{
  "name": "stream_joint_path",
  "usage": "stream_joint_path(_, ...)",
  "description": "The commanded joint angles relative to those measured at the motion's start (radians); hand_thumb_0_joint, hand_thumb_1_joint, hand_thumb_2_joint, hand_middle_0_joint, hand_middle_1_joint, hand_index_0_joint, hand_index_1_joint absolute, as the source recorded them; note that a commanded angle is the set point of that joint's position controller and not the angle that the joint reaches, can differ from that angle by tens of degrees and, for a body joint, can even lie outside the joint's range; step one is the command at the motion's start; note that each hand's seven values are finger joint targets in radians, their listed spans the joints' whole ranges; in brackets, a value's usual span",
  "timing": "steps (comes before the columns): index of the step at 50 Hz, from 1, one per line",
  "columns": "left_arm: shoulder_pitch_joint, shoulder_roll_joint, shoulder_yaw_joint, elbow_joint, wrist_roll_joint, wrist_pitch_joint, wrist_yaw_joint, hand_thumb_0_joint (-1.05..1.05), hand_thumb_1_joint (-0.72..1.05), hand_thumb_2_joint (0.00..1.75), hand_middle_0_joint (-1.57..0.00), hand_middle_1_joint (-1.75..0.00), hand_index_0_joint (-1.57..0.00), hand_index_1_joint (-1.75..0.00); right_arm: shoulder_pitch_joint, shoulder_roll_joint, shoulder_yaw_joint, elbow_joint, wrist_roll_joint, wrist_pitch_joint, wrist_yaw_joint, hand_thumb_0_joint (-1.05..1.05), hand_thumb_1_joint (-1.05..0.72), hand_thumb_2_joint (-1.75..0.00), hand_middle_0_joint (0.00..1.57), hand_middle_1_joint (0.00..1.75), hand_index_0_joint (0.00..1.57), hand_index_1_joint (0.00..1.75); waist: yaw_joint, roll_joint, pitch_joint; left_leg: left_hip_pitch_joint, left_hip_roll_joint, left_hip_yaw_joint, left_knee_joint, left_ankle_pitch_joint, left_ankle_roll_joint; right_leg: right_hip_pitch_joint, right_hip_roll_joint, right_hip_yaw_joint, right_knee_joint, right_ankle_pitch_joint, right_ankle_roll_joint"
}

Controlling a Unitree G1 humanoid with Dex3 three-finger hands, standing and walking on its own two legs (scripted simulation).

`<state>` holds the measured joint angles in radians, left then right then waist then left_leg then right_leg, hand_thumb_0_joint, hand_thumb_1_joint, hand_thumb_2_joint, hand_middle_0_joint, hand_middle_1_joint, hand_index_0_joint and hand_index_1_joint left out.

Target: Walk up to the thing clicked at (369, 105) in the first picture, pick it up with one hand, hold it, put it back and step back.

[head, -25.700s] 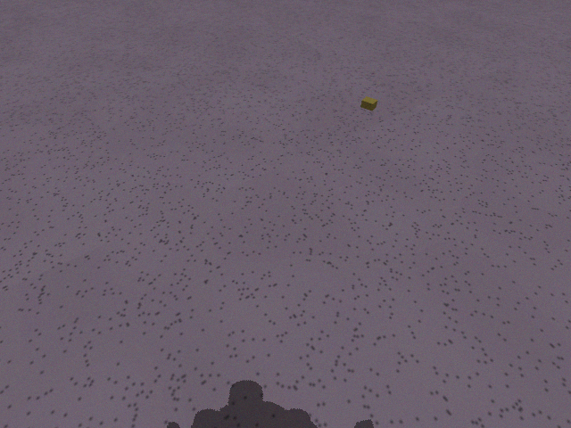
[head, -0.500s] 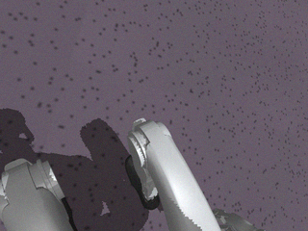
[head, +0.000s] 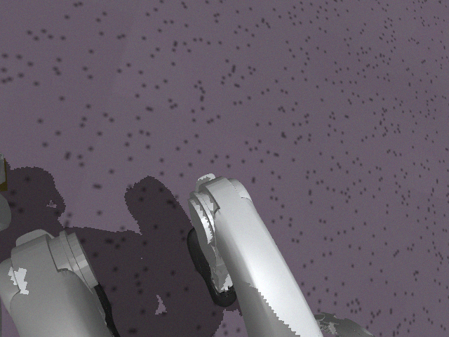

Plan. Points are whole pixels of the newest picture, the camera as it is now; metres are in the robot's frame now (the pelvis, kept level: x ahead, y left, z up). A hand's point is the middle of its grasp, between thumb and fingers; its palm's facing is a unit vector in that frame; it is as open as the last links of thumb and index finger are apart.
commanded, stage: approach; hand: left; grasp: from above
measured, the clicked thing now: out of the picture +0.46 +0.31 -0.31
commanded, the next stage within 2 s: none
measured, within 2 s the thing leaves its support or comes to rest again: neither
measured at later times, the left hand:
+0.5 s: hand out of the picture +0.45 +0.30 -0.22, palm faces +0.01 -0.49 -0.87, open 14.0 cm
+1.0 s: hand out of the picture +0.47 +0.30 -0.19, palm faces +0.01 -0.48 -0.88, open 13.7 cm
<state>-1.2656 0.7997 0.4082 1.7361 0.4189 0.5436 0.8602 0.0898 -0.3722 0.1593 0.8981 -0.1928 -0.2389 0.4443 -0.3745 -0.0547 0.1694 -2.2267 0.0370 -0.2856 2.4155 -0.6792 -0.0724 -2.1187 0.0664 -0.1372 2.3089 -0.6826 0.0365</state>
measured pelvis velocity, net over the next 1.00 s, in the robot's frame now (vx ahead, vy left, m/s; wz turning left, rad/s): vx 0.01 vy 0.00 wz -0.02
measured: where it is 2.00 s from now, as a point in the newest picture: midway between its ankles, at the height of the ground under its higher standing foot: (164, 305)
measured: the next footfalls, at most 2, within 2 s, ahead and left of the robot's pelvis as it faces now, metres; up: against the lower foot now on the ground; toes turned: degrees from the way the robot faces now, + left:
none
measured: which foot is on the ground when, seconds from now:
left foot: down 0.00-1.00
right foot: down 0.00-1.00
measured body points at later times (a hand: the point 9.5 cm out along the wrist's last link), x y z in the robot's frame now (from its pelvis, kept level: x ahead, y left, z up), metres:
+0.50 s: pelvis +0.00 +0.00 +0.00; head +0.29 +0.08 +0.33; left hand +0.45 +0.32 -0.17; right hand -0.01 -0.26 -0.07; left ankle +0.08 +0.15 -0.30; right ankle +0.11 -0.12 -0.30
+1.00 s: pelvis +0.01 +0.00 +0.00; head +0.29 +0.08 +0.34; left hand +0.47 +0.32 -0.14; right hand +0.01 -0.27 -0.07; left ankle +0.08 +0.15 -0.30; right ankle +0.11 -0.12 -0.30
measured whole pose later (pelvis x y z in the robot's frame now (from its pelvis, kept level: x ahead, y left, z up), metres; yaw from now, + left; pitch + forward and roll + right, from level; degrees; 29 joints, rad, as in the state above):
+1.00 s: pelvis +0.01 +0.00 +0.00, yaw -1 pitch +29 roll -12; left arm -1.39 0.88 0.36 1.78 0.44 0.56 0.85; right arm 0.07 -0.38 0.20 0.85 -0.19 -0.26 0.44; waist -0.39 -0.06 0.19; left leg -2.23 0.04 -0.30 2.42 -0.70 -0.07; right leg -2.12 0.07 -0.15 2.29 -0.70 0.04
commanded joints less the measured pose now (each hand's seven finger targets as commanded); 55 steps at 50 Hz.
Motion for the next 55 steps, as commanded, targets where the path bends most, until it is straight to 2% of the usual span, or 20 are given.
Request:
stream_joint_path(1,-0.343,0.259,-0.038,-0.092,0.049,-0.037,0.051,0.0,-0.52,1.01,-0.08,-0.94,-0.06,-0.97,0.186,-0.317,-0.038,0.044,-0.022,-0.001,-0.015,0.0,-0.88,-0.89,0.2,0.3,0.2,0.3,-0.081,0.383,-0.632,0.462,0.002,0.152,-0.193,0.082,0.097,0.329,-0.007,-0.12,-0.25,0.214,-0.028)
stream_joint_path(3,-0.35,0.302,-0.033,-0.068,0.068,-0.04,0.042,0.0,-0.52,1.01,-0.09,-0.93,-0.06,-0.96,0.159,-0.324,-0.023,0.044,-0.025,-0.004,-0.021,0.0,-0.89,-0.89,0.2,0.3,0.2,0.3,-0.08,0.38,-0.633,0.443,0.004,0.162,-0.18,0.088,0.098,0.334,-0.005,-0.113,-0.261,0.214,-0.027)
stream_joint_path(6,-0.353,0.313,-0.054,-0.045,0.086,-0.042,0.022,0.0,-0.54,1.03,-0.08,-0.94,-0.05,-0.97,0.152,-0.338,-0.013,0.048,-0.028,-0.012,-0.026,0.0,-0.89,-0.89,0.2,0.3,0.2,0.3,-0.09,0.393,-0.63,0.445,0.008,0.157,-0.184,0.098,0.089,0.354,-0.002,-0.116,-0.262,0.232,-0.02)
stream_joint_path(9,-0.352,0.318,-0.056,-0.024,0.09,-0.034,0.016,0.0,-0.54,1.04,-0.09,-0.93,-0.05,-0.97,0.173,-0.345,-0.005,0.036,-0.028,-0.022,-0.026,0.0,-0.89,-0.89,0.2,0.3,0.2,0.3,-0.097,0.395,-0.629,0.447,0.01,0.139,-0.183,0.098,0.092,0.36,-0.003,-0.121,-0.257,0.237,-0.022)
stream_joint_path(13,-0.352,0.283,-0.063,-0.038,0.065,-0.024,0.02,0.0,-0.54,1.03,-0.08,-0.94,-0.05,-0.98,0.229,-0.353,-0.005,0.019,-0.02,-0.029,-0.02,0.0,-0.89,-0.89,0.2,0.3,0.2,0.3,-0.104,0.384,-0.651,0.459,0.018,0.113,-0.193,0.11,0.087,0.386,0.008,-0.129,-0.254,0.27,-0.018)
stream_joint_path(16,-0.337,0.23,-0.063,-0.054,0.026,-0.013,0.028,0.0,-0.53,1.02,-0.09,-0.93,-0.05,-0.97,0.239,-0.354,-0.013,0.003,-0.008,-0.034,-0.009,0.0,-0.89,-0.89,0.2,0.3,0.2,0.3,-0.094,0.372,-0.656,0.456,0.02,0.111,-0.18,0.129,0.087,0.394,0.008,-0.131,-0.249,0.295,-0.013)
stream_joint_path(23,-0.28,0.225,-0.04,-0.154,-0.013,-0.006,0.04,0.0,-0.45,0.96,-0.13,-0.89,-0.1,-0.91,0.219,-0.336,-0.028,-0.02,0.007,-0.019,0.012,0.0,-0.89,-0.89,0.2,0.3,0.2,0.3,-0.044,0.378,-0.668,0.439,0.018,0.132,-0.178,0.144,0.094,0.405,0.003,-0.125,-0.237,0.321,-0.015)
stream_joint_path(26,-0.277,0.249,-0.03,-0.183,-0.001,-0.004,0.042,0.0,-0.42,0.94,-0.15,-0.87,-0.12,-0.89,0.203,-0.329,-0.025,-0.031,0.009,-0.008,0.013,0.0,-0.89,-0.89,0.2,0.3,0.2,0.3,-0.036,0.424,-0.674,0.483,0.02,0.129,-0.187,0.138,0.09,0.368,-0.005,-0.128,-0.223,0.318,-0.025)
stream_joint_path(29,-0.318,0.288,-0.017,-0.221,0.038,-0.007,0.043,0.0,-0.43,0.93,-0.13,-0.88,-0.11,-0.9,0.177,-0.318,-0.028,-0.018,0.003,0.001,0.007,0.0,-0.89,-0.89,0.2,0.3,0.2,0.3,-0.027,0.457,-0.691,0.471,0.02,0.148,-0.205,0.128,0.086,0.374,-0.007,-0.124,-0.228,0.304,-0.033)
stream_joint_path(31,-0.334,0.259,-0.041,-0.228,0.052,-0.003,0.031,0.0,-0.44,0.94,-0.13,-0.88,-0.1,-0.9,0.175,-0.311,-0.028,-0.011,0.0,0.004,0.006,0.0,-0.89,-0.89,0.2,0.3,0.2,0.3,-0.046,0.462,-0.686,0.477,0.021,0.152,-0.193,0.127,0.085,0.353,-0.01,-0.12,-0.232,0.3,-0.031)
stream_joint_path(32,-0.342,0.265,-0.036,-0.224,0.054,-0.006,0.027,0.0,-0.44,0.94,-0.13,-0.88,-0.11,-0.9,0.162,-0.323,-0.035,-0.018,0.0,0.003,0.002,0.0,-0.88,-0.89,0.2,0.3,0.2,0.3,-0.052,0.475,-0.697,0.508,0.024,0.143,-0.209,0.13,0.079,0.346,-0.012,-0.129,-0.227,0.3,-0.031)
stream_joint_path(33,-0.354,0.249,-0.05,-0.229,0.058,-0.007,0.022,0.0,-0.44,0.94,-0.13,-0.87,-0.11,-0.9,0.182,-0.321,-0.035,-0.006,0.001,0.004,-0.001,0.0,-0.88,-0.89,0.2,0.3,0.2,0.3,-0.058,0.487,-0.7,0.527,0.026,0.136,-0.217,0.125,0.074,0.336,-0.011,-0.13,-0.224,0.297,-0.034)
stream_joint_path(34,-0.346,0.257,-0.04,-0.197,0.077,-0.005,0.025,0.0,-0.43,0.93,-0.15,-0.86,-0.12,-0.88,0.188,-0.341,-0.043,-0.033,0.009,0.005,-0.003,0.0,-0.88,-0.89,0.2,0.3,0.2,0.3,-0.064,0.491,-0.735,0.547,0.032,0.129,-0.219,0.139,0.072,0.335,-0.009,-0.125,-0.231,0.31,-0.039)
stream_joint_path(35,-0.384,0.23,-0.074,-0.203,0.093,-0.003,0.017,0.0,-0.43,0.93,-0.15,-0.86,-0.12,-0.88,0.209,-0.325,-0.037,0.013,0.006,0.007,-0.005,0.0,-0.88,-0.89,0.2,0.3,0.2,0.3,-0.072,0.505,-0.718,0.541,0.033,0.13,-0.229,0.117,0.067,0.314,-0.007,-0.127,-0.231,0.294,-0.043)
stream_joint_path(38,-0.394,0.16,-0.107,-0.154,0.086,0.002,-0.003,0.0,-0.44,0.95,-0.14,-0.88,-0.11,-0.9,0.236,-0.326,-0.041,0.027,0.009,0.001,-0.009,0.0,-0.88,-0.89,0.2,0.3,0.2,0.3,-0.103,0.458,-0.676,0.511,0.029,0.118,-0.231,0.11,0.067,0.285,-0.001,-0.127,-0.243,0.282,-0.039)
stream_joint_path(40,-0.382,0.139,-0.112,-0.1,0.079,0.003,-0.009,0.0,-0.42,0.98,-0.17,-0.87,-0.13,-0.9,0.261,-0.333,-0.042,0.024,0.011,-0.004,-0.011,0.0,-0.88,-0.89,0.2,0.3,0.2,0.3,-0.121,0.404,-0.657,0.493,0.024,0.112,-0.222,0.123,0.072,0.29,0.007,-0.122,-0.261,0.288,-0.03)
stream_joint_path(45,-0.37,0.173,-0.083,-0.024,0.043,0.01,0.008,0.0,-0.45,0.97,-0.15,-0.86,-0.12,-0.9,0.259,-0.347,-0.04,0.012,0.004,-0.01,-0.007,0.0,-0.88,-0.89,0.2,0.3,0.2,0.3,-0.101,0.333,-0.622,0.458,0.016,0.097,-0.218,0.124,0.085,0.32,0.009,-0.126,-0.268,0.282,-0.019)
stream_joint_path(49,-0.36,0.247,-0.053,-0.03,0.036,0.013,0.035,0.0,-0.41,0.94,-0.19,-0.84,-0.16,-0.87,0.218,-0.346,-0.027,-0.002,-0.007,-0.007,-0.006,0.0,-0.89,-0.89,0.2,0.3,0.2,0.3,-0.086,0.317,-0.614,0.428,0.01,0.111,-0.202,0.126,0.1,0.37,0.004,-0.125,-0.264,0.288,-0.014)
stream_joint_path(51,-0.35,0.262,-0.051,-0.043,0.03,0.014,0.048,0.0,-0.41,0.91,-0.18,-0.84,-0.15,-0.87,0.208,-0.349,-0.023,-0.023,-0.012,0.0,0.001,0.0,-0.89,-0.89,0.2,0.3,0.2,0.3,-0.086,0.337,-0.615,0.439,0.01,0.111,-0.194,0.129,0.104,0.354,-0.001,-0.133,-0.249,0.293,-0.016)
stream_joint_path(55,-0.357,0.308,-0.04,-0.106,0.042,0.0,0.066,0.0,-0.41,0.91,-0.18,-0.83,-0.16,-0.86,0.198,-0.346,-0.012,-0.04,-0.016,0.01,0.007,0.0,-0.89,-0.89,0.2,0.3,0.2,0.3,-0.076,0.406,-0.642,0.467,0.016,0.12,-0.195,0.13,0.098,0.375,0.0,-0.13,-0.248,0.311,-0.019)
